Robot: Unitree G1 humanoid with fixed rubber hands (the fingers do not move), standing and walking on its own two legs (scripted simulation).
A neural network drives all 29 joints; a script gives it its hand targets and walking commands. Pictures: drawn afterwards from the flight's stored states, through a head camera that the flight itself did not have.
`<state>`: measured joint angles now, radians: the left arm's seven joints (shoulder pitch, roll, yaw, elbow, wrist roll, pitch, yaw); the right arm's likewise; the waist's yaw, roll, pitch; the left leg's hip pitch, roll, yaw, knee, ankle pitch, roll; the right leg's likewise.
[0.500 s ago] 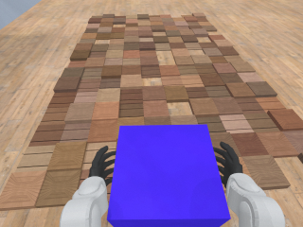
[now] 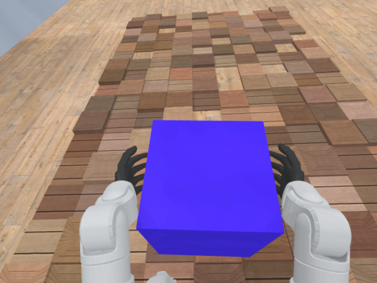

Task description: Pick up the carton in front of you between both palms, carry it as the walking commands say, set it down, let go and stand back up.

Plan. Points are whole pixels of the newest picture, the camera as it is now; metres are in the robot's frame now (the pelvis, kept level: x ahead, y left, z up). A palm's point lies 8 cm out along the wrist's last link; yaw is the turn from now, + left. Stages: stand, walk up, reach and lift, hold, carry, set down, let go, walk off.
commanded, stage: carry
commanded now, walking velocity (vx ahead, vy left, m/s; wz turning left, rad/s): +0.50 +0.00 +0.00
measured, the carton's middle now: (205, 194) +0.30 +0.01 +0.04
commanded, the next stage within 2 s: none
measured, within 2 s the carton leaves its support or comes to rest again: neither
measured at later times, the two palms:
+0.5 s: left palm (156, 55) +0.73 +0.17 +0.15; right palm (254, 51) +0.72 -0.13 +0.16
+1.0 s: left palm (172, 29) +1.08 +0.16 +0.10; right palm (243, 28) +1.05 -0.14 +0.10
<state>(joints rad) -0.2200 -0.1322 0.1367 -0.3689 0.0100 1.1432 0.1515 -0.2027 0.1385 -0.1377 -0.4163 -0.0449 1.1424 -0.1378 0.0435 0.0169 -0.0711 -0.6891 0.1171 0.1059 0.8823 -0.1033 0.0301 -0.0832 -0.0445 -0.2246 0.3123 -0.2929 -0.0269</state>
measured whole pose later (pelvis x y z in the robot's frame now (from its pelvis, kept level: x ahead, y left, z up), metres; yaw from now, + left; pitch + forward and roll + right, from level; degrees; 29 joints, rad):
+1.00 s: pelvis +0.73 +0.04 +0.02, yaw -3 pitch +6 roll +2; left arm -0.49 -0.10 0.28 -0.04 0.00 1.09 0.16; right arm -0.48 0.16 -0.27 -0.09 -0.09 1.08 -0.14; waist -0.06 -0.01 0.02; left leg -0.55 -0.03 0.16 0.70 -0.25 0.13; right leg -0.41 0.01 0.02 1.27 -0.43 -0.03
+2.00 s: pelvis +1.38 +0.01 +0.05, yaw -2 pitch +3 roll +1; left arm -0.41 -0.17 0.27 -0.15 0.08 1.01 0.14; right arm -0.44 0.13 -0.25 -0.09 -0.01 0.98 -0.14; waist -0.09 -0.02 0.05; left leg -0.28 -0.04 0.22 0.55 0.26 0.14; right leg -0.45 0.01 -0.05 0.58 -0.07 0.00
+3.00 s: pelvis +1.74 +0.00 +0.00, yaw +0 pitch +6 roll -1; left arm -0.52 -0.11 0.27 -0.18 -0.01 1.06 0.20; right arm -0.50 0.08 -0.21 -0.19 0.04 1.05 -0.21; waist -0.11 0.04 -0.04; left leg -0.15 -0.02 -0.01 0.49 -0.44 0.05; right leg -0.46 0.03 -0.07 0.76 -0.46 -0.05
